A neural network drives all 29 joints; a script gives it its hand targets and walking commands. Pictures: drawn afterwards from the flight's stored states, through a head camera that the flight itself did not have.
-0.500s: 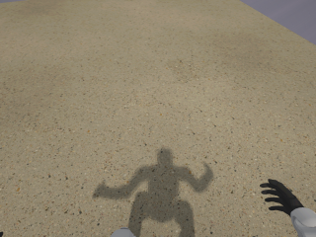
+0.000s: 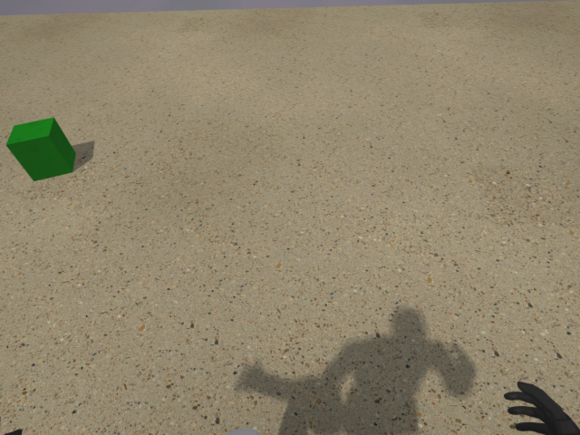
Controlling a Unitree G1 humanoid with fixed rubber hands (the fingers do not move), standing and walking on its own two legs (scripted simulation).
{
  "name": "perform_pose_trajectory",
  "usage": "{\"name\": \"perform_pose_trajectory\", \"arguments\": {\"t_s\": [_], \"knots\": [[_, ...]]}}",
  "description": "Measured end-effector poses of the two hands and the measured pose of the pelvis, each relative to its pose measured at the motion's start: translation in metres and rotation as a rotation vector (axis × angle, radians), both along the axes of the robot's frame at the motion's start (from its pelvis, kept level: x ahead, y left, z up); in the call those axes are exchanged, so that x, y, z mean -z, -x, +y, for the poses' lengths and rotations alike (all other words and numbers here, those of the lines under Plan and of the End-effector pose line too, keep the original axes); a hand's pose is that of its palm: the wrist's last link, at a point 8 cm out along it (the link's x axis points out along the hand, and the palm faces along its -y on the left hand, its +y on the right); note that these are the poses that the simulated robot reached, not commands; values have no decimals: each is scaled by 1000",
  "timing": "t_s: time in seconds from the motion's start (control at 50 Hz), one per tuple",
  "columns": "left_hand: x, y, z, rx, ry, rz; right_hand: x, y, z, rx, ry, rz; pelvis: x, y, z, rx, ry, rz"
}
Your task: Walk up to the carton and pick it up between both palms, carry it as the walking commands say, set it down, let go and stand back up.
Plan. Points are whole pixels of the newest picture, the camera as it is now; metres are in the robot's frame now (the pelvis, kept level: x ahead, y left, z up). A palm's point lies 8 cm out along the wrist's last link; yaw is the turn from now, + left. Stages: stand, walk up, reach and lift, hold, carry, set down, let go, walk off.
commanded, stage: walk up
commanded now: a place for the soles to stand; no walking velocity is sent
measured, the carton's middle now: (43, 149) +1.69 +1.45 -0.64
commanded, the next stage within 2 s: none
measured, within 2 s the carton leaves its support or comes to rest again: neither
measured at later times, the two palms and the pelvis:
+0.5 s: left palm (9, 386) +0.22 +0.44 -0.07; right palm (393, 243) +0.47 -0.19 -0.07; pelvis +0.25 +0.10 +0.01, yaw +17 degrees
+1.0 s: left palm out of the picture +0.32 +0.53 -0.05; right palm (271, 125) +0.86 +0.06 -0.04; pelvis +0.51 +0.20 +0.01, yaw +32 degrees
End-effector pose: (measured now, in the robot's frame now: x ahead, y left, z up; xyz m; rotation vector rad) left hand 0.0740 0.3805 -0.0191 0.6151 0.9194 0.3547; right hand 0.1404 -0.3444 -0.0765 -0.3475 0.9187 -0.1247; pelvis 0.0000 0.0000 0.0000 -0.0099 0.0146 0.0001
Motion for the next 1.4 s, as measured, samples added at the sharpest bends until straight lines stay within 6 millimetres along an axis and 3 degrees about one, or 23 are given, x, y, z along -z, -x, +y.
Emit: {"name": "perform_pose_trajectory", "arguments": {"t_s": [0.06, 0.14, 0.24, 0.32, 0.38, 0.5, 0.56, 0.64, 0.68, 0.76, 0.86, 0.96, 1.06, 1.1, 1.14, 1.3, 1.4], "knots": [[-11, 9, 8, -79, -8, 0, -14, -65, 17, -91, -31, -35, -9, -25, 0, -56, 4, -7], [-12, 19, 17, -165, 6, 51, -36, -154, 49, -199, -55, -111, -16, -60, 6, -113, 1, -8], [5, 18, 30, -262, 54, 130, -54, -259, 106, -315, -68, -189, -13, -110, 27, -175, 9, -5], [31, 1, 51, -330, 95, 175, -52, -332, 157, -382, -45, -231, 1, -156, 57, -214, 10, 8], [48, -36, 61, -328, 136, 165, -36, -351, 172, -356, -2, -200, 8, -184, 76, -250, -10, 8], [50, -146, 63, -248, 220, 69, -11, -328, 158, -269, 46, 32, -5, -246, 95, -302, -37, 13], [46, -193, 70, -211, 215, 67, -4, -331, 150, -242, 45, 84, -6, -281, 101, -321, -50, 13], [37, -253, 89, -209, 156, 10, 14, -367, 145, -248, 48, 113, 5, -335, 106, -359, -55, 3], [33, -265, 100, -246, 105, -28, 25, -400, 154, -286, 56, 111, 14, -358, 110, -388, -36, -5], [17, -262, 113, -369, 79, -52, 23, -481, 202, -406, 37, 79, 6, -396, 124, -454, 7, -17], [8, -246, 122, -491, 89, 6, -5, -588, 275, -545, -5, -4, -9, -442, 148, -511, 14, -19], [18, -239, 136, -594, 139, 105, -33, -685, 366, -656, -51, -114, -12, -488, 184, -546, 13, -15], [45, -256, 170, -673, 184, 168, -40, -759, 457, -729, -44, -195, 2, -537, 238, -564, 10, 3], [57, -277, 186, -676, 209, 167, -35, -775, 474, -713, -17, -209, 8, -551, 259, -575, 3, 2], [62, -311, 200, -656, 234, 132, -29, -777, 476, -671, -2, -169, 5, -567, 275, -581, -4, 2], [57, -446, 262, -520, 285, 70, -15, -765, 443, -514, 73, 26, -10, -639, 325, -578, -41, 4], [44, -538, 312, -453, 241, 18, -1, -788, 432, -447, 90, 95, -6, -694, 351, -575, -55, 0]]}}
